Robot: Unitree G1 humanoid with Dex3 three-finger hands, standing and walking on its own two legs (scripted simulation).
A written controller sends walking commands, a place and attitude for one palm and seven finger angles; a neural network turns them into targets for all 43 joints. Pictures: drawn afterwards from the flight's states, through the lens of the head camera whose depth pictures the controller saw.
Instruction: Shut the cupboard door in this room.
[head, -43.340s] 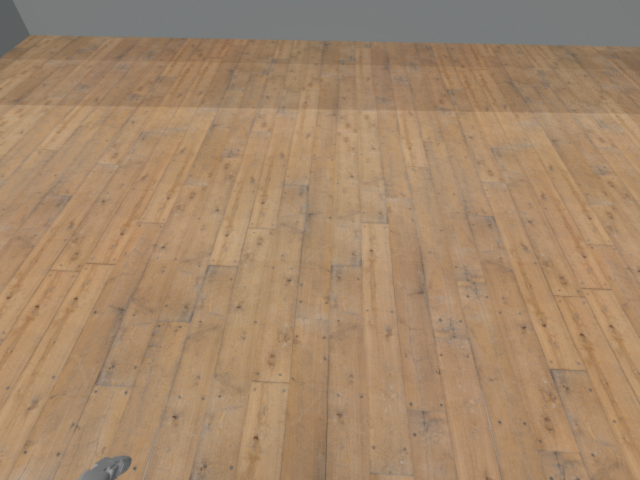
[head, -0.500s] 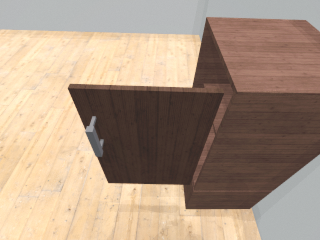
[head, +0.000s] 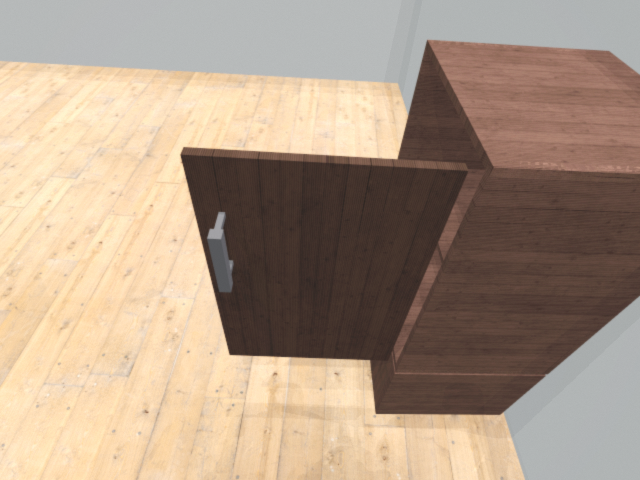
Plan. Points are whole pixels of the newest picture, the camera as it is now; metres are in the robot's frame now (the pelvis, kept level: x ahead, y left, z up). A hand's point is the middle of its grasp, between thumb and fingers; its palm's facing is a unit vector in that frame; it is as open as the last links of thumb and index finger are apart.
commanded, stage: come to a stop and stand still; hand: left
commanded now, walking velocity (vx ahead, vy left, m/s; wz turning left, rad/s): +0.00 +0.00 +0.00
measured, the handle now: (223, 253) +0.45 +0.18 -0.01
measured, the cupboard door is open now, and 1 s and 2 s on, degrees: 89 89 89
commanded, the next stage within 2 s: look again from close up in 0.42 s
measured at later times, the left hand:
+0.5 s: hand out of the picture -0.03 +0.17 -0.17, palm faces +0.01 -0.99 -0.17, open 7.3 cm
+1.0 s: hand out of the picture +0.01 +0.17 -0.17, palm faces -0.02 -0.98 -0.18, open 7.3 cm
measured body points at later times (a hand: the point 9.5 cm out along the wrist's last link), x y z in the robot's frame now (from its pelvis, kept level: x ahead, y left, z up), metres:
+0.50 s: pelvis +0.01 +0.00 +0.00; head +0.02 +0.02 +0.45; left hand -0.03 +0.22 -0.16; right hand +0.03 -0.23 -0.14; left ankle +0.07 +0.09 -0.73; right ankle -0.02 -0.17 -0.73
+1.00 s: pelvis +0.02 -0.01 +0.01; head +0.02 +0.01 +0.46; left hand +0.02 +0.22 -0.16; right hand +0.03 -0.24 -0.15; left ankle +0.07 +0.09 -0.73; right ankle -0.02 -0.17 -0.73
